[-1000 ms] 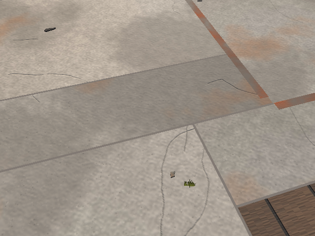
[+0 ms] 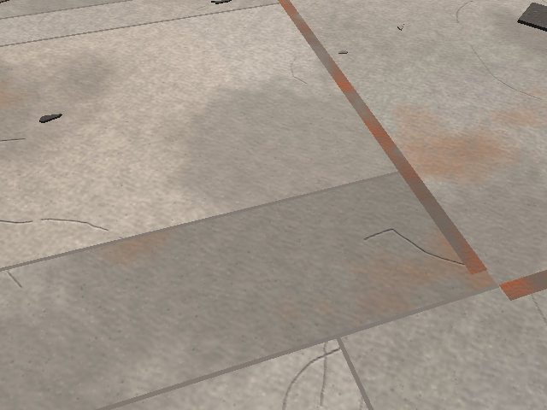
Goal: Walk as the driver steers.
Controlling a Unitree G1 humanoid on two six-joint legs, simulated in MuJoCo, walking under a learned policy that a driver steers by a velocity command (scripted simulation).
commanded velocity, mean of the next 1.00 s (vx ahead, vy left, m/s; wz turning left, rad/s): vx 0.50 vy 0.00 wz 0.51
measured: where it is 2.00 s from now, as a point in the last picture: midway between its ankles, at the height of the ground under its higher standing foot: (134, 279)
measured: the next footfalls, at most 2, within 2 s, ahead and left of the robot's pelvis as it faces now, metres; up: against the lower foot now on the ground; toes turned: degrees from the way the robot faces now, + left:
right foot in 0.26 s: +0.31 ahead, -0.15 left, +0.00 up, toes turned +10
left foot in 0.80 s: +0.49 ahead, +0.19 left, +0.00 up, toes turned +31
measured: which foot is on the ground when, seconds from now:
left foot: down 0.00-0.26, up 0.28-0.78, down 0.80-1.00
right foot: up 0.00-0.24, down 0.26-0.80, up 0.82-1.00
